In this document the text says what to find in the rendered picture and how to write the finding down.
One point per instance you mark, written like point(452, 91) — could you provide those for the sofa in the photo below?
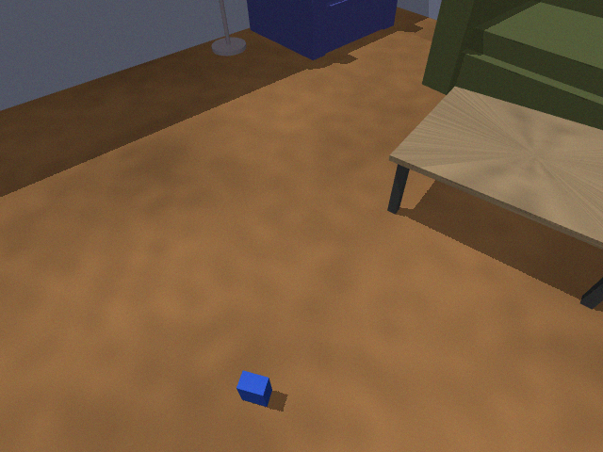
point(545, 55)

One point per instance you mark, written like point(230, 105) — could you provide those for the carton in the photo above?
point(254, 388)

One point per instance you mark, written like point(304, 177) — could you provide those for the floor lamp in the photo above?
point(227, 46)

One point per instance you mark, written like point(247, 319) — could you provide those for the coffee table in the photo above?
point(537, 165)

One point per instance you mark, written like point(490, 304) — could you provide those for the armchair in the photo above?
point(313, 28)

